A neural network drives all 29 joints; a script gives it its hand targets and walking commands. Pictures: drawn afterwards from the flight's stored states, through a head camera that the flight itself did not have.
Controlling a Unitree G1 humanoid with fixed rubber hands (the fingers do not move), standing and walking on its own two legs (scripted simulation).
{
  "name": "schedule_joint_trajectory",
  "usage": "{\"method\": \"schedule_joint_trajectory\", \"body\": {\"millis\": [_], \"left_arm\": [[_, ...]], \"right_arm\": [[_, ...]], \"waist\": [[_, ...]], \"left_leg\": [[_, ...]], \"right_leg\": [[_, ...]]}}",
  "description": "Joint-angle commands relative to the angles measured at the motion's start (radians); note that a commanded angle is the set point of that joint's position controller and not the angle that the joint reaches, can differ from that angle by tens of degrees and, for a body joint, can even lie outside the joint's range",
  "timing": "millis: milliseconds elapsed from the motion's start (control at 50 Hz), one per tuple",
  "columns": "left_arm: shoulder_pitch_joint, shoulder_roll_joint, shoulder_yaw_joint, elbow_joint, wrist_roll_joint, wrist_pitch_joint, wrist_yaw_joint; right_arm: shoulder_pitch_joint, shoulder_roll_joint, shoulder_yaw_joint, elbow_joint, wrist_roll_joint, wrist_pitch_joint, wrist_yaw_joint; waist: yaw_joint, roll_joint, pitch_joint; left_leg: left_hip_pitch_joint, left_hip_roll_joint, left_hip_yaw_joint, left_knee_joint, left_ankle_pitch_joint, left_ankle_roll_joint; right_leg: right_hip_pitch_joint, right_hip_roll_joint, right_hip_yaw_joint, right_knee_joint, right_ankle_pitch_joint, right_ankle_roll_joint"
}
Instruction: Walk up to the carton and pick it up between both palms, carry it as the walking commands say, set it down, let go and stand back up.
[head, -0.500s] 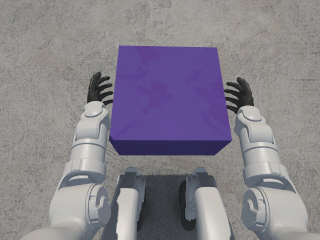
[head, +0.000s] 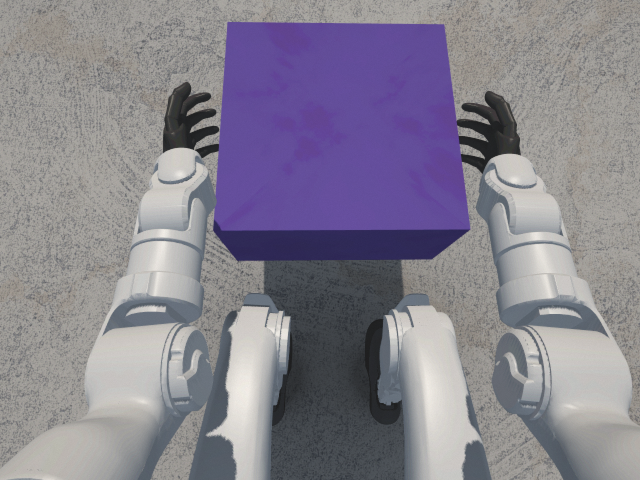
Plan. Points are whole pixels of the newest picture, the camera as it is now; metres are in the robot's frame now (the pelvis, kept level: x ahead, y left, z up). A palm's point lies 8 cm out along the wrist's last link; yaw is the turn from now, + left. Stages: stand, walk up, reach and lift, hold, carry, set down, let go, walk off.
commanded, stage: set down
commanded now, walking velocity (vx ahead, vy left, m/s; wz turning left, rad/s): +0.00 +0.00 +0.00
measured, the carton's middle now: (335, 148) +0.52 +0.00 -0.19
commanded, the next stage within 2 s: none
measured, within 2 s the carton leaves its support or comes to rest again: rests again in 1.86 s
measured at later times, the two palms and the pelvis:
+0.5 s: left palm (212, 177) +0.48 +0.18 -0.21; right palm (460, 181) +0.48 -0.19 -0.21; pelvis -0.04 +0.00 -0.06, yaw +0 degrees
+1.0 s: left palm (224, 170) +0.51 +0.18 -0.27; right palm (447, 177) +0.50 -0.19 -0.28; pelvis -0.02 +0.00 -0.11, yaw +0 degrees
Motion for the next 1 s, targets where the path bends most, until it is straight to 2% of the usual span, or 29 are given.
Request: {"method": "schedule_joint_trajectory", "body": {"millis": [0, 20, 40, 60, 80, 100, 120, 160, 180, 200, 280, 320, 340, 360, 380, 400, 440, 480, 520, 560, 620, 660, 740, 760, 800, 860, 920, 940, 980], "left_arm": [[-0.763, -0.877, -0.493, -0.149, -0.137, -0.051, -0.422], [-0.741, -0.905, -0.515, -0.15, -0.166, -0.054, -0.42], [-0.753, -0.876, -0.51, -0.148, -0.161, -0.056, -0.423], [-0.809, -0.862, -0.52, -0.193, -0.172, -0.059, -0.42], [-0.802, -0.871, -0.536, -0.197, -0.168, -0.061, -0.415], [-0.778, -0.862, -0.524, -0.174, -0.157, -0.057, -0.415], [-0.813, -0.865, -0.546, -0.202, -0.186, -0.06, -0.416], [-0.801, -0.868, -0.548, -0.186, -0.197, -0.063, -0.417], [-0.854, -0.834, -0.568, -0.251, -0.209, -0.072, -0.414], [-0.886, -0.83, -0.598, -0.274, -0.217, -0.07, -0.407], [-0.922, -0.802, -0.655, -0.341, -0.264, -0.064, -0.39], [-0.989, -0.729, -0.656, -0.371, -0.284, -0.057, -0.376], [-1.082, -0.671, -0.69, -0.525, -0.298, -0.064, -0.362], [-1.033, -0.695, -0.728, -0.581, -0.323, -0.055, -0.352], [-1.053, -0.676, -0.718, -0.578, -0.331, -0.048, -0.345], [-1.051, -0.657, -0.69, -0.469, -0.34, -0.04, -0.344], [-1.142, -0.631, -0.686, -0.451, -0.354, -0.051, -0.329], [-1.181, -0.637, -0.67, -0.399, -0.355, -0.077, -0.32], [-1.156, -0.654, -0.654, -0.314, -0.354, -0.101, -0.319], [-1.175, -0.648, -0.609, -0.204, -0.342, -0.12, -0.32], [-1.217, -0.647, -0.568, -0.131, -0.343, -0.133, -0.325], [-1.15, -0.673, -0.538, -0.022, -0.319, -0.135, -0.326], [-1.191, -0.645, -0.528, -0.037, -0.33, -0.154, -0.334], [-1.175, -0.668, -0.515, -0.003, -0.329, -0.148, -0.34], [-1.197, -0.659, -0.533, -0.042, -0.33, -0.156, -0.334], [-1.176, -0.671, -0.549, -0.099, -0.354, -0.166, -0.332], [-1.209, -0.645, -0.598, -0.149, -0.392, -0.181, -0.309], [-1.244, -0.643, -0.623, -0.175, -0.402, -0.182, -0.301], [-1.212, -0.633, -0.624, -0.145, -0.418, -0.193, -0.293]], "right_arm": [[-0.776, 0.9, 0.439, -0.232, 0.144, -0.077, 0.338], [-0.799, 0.881, 0.462, -0.271, 0.153, -0.087, 0.336], [-0.818, 0.88, 0.461, -0.269, 0.157, -0.086, 0.335], [-0.804, 0.869, 0.452, -0.255, 0.153, -0.083, 0.331], [-0.789, 0.878, 0.448, -0.23, 0.147, -0.082, 0.335], [-0.788, 0.889, 0.465, -0.227, 0.161, -0.082, 0.333], [-0.815, 0.871, 0.474, -0.249, 0.167, -0.086, 0.332], [-0.851, 0.867, 0.508, -0.297, 0.18, -0.093, 0.321], [-0.869, 0.856, 0.512, -0.293, 0.191, -0.096, 0.323], [-0.849, 0.853, 0.517, -0.296, 0.2, -0.095, 0.321], [-0.967, 0.806, 0.604, -0.433, 0.264, -0.096, 0.3], [-0.988, 0.77, 0.609, -0.42, 0.274, -0.074, 0.277], [-1.007, 0.738, 0.654, -0.49, 0.303, -0.069, 0.264], [-0.994, 0.735, 0.688, -0.568, 0.331, -0.066, 0.252], [-1.056, 0.685, 0.668, -0.601, 0.334, -0.068, 0.242], [-1.135, 0.679, 0.662, -0.597, 0.347, -0.069, 0.227], [-1.205, 0.685, 0.671, -0.555, 0.367, -0.072, 0.214], [-1.206, 0.688, 0.622, -0.455, 0.355, -0.088, 0.214], [-1.157, 0.706, 0.597, -0.367, 0.33, -0.112, 0.212], [-1.17, 0.712, 0.561, -0.254, 0.329, -0.125, 0.217], [-1.215, 0.683, 0.503, -0.233, 0.306, -0.147, 0.228], [-1.183, 0.671, 0.487, -0.134, 0.297, -0.15, 0.24], [-1.135, 0.698, 0.459, -0.074, 0.287, -0.151, 0.26], [-1.194, 0.673, 0.456, -0.133, 0.29, -0.16, 0.259], [-1.176, 0.685, 0.466, -0.121, 0.306, -0.165, 0.259], [-1.189, 0.691, 0.511, -0.199, 0.329, -0.174, 0.257], [-1.224, 0.664, 0.549, -0.25, 0.366, -0.195, 0.238], [-1.237, 0.631, 0.539, -0.244, 0.373, -0.2, 0.232], [-1.237, 0.601, 0.553, -0.267, 0.387, -0.218, 0.219]], "waist": [[0.016, 0.017, -1.192], [-0.002, 0.001, -1.24], [0.011, 0.01, -1.23], [-0.015, 0.007, -1.268], [-0.014, 0.027, -1.246], [0.015, 0.028, -1.257], [-0.006, 0.014, -1.287], [0.0, 0.009, -1.338], [-0.013, 0.002, -1.377], [-0.016, 0.033, -1.42], [-0.001, 0.027, -1.741], [-0.012, 0.011, -1.853], [-0.021, 0.014, -1.958], [-0.012, 0.001, -1.982], [-0.023, 0.0, -1.96], [0.002, -0.026, -1.855], [0.018, -0.046, -1.762], [0.007, -0.008, -1.645], [-0.008, -0.022, -1.574], [0.02, -0.012, -1.412], [0.004, -0.002, -1.285], [0.017, 0.016, -1.23], [0.009, -0.025, -1.214], [-0.002, -0.014, -1.214], [0.02, 0.004, -1.26], [0.024, -0.026, -1.356], [0.014, -0.003, -1.406], [-0.014, 0.021, -1.397], [-0.01, 0.022, -1.375]], "left_leg": [[0.507, -0.091, 0.06, -0.166, 0.215, -0.002], [0.526, -0.093, 0.054, -0.15, 0.249, -0.005], [0.507, -0.093, 0.06, -0.143, 0.24, -0.004], [0.502, -0.093, 0.057, -0.131, 0.218, -0.006], [0.514, -0.087, 0.054, -0.129, 0.239, -0.011], [0.504, -0.091, 0.071, -0.117, 0.215, -0.009], [0.509, -0.094, 0.065, -0.112, 0.229, -0.011], [0.486, -0.094, 0.074, -0.079, 0.251, -0.003], [0.509, -0.091, 0.067, -0.067, 0.255, -0.007], [0.566, -0.089, 0.067, -0.063, 0.251, -0.01], [0.711, -0.088, 0.083, -0.006, 0.3, -0.011], [0.748, -0.079, 0.09, 0.01, 0.282, -0.007], [0.803, -0.078, 0.103, 0.041, 0.385, -0.015], [0.837, -0.084, 0.092, 0.05, 0.47, -0.008], [0.837, -0.086, 0.09, 0.064, 0.447, -0.004], [0.754, -0.083, 0.098, 0.058, 0.356, 0.007], [0.728, -0.08, 0.106, 0.051, 0.271, 0.007], [0.688, -0.072, 0.097, 0.052, 0.229, 0.009], [0.656, -0.067, 0.09, 0.071, 0.211, 0.014], [0.585, -0.058, 0.092, 0.072, 0.119, 0.019], [0.537, -0.05, 0.074, 0.087, 0.099, 0.029], [0.537, -0.047, 0.08, 0.103, 0.081, 0.024], [0.52, -0.04, 0.071, 0.134, 0.121, 0.027], [0.522, -0.046, 0.075, 0.145, 0.129, 0.028], [0.534, -0.048, 0.079, 0.163, 0.177, 0.019], [0.555, -0.054, 0.077, 0.195, 0.279, 0.02], [0.614, -0.06, 0.069, 0.227, 0.327, 0.017], [0.611, -0.061, 0.072, 0.231, 0.318, 0.009], [0.598, -0.06, 0.072, 0.252, 0.328, 0.011]], "right_leg": [[0.649, 0.11, -0.033, -0.117, 0.235, -0.014], [0.669, 0.116, -0.043, -0.103, 0.271, -0.012], [0.652, 0.111, -0.039, -0.097, 0.265, -0.009], [0.659, 0.107, -0.042, -0.084, 0.248, -0.015], [0.621, 0.108, -0.042, -0.074, 0.262, -0.018], [0.639, 0.108, -0.04, -0.07, 0.239, -0.015], [0.653, 0.11, -0.047, -0.064, 0.259, -0.016], [0.685, 0.102, -0.032, -0.048, 0.284, -0.016], [0.687, 0.103, -0.044, -0.021, 0.294, -0.015], [0.677, 0.108, -0.049, -0.014, 0.29, -0.02], [0.854, 0.093, -0.056, 0.033, 0.323, -0.023], [0.985, 0.086, -0.046, 0.045, 0.324, -0.027], [1.091, 0.093, -0.045, 0.075, 0.461, -0.026], [1.133, 0.1, -0.049, 0.106, 0.555, -0.018], [1.099, 0.101, -0.039, 0.106, 0.529, -0.019], [1.078, 0.096, -0.027, 0.095, 0.442, -0.009], [1.014, 0.09, -0.04, 0.097, 0.329, -0.005], [0.921, 0.088, -0.04, 0.102, 0.277, -0.013], [0.889, 0.087, -0.049, 0.115, 0.264, -0.021], [0.801, 0.081, -0.047, 0.114, 0.163, -0.024], [0.7, 0.083, -0.049, 0.14, 0.138, -0.031], [0.675, 0.072, -0.055, 0.144, 0.112, -0.029], [0.649, 0.074, -0.069, 0.186, 0.153, -0.027], [0.635, 0.074, -0.071, 0.183, 0.153, -0.026], [0.648, 0.077, -0.069, 0.208, 0.21, -0.026], [0.694, 0.081, -0.062, 0.234, 0.301, -0.015], [0.679, 0.079, -0.062, 0.263, 0.332, -0.015], [0.664, 0.082, -0.068, 0.269, 0.333, -0.02], [0.68, 0.075, -0.056, 0.274, 0.345, -0.023]]}}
